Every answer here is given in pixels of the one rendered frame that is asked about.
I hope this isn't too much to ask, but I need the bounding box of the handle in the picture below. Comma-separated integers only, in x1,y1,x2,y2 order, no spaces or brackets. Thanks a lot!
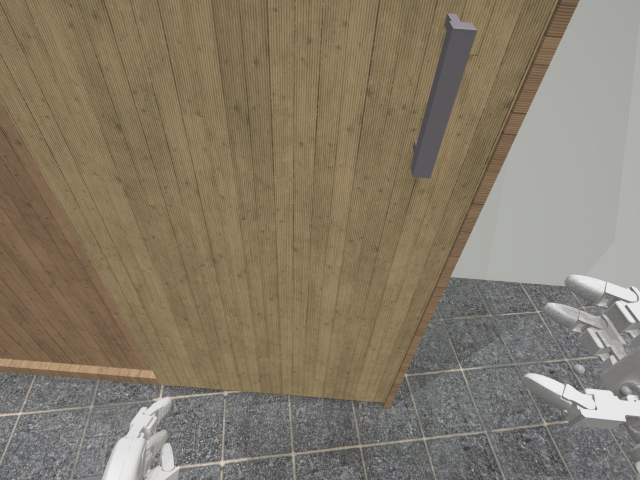
411,13,477,178

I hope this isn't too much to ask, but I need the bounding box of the robot left hand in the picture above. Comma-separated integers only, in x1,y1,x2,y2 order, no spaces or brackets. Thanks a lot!
102,396,180,480

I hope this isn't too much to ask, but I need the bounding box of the robot right hand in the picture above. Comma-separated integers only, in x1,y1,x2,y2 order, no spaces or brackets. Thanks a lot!
521,275,640,444

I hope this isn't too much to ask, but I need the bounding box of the wardrobe door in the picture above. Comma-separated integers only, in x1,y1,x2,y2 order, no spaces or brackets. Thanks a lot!
0,100,151,370
0,0,558,403

